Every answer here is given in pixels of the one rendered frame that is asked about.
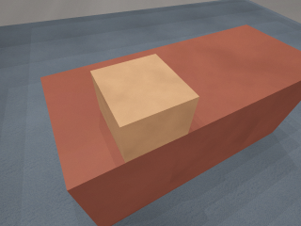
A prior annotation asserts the pedestal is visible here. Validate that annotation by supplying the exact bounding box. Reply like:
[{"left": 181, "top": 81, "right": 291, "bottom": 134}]
[{"left": 40, "top": 24, "right": 301, "bottom": 226}]

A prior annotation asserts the carton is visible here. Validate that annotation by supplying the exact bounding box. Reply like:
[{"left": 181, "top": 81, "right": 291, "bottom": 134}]
[{"left": 90, "top": 54, "right": 199, "bottom": 163}]

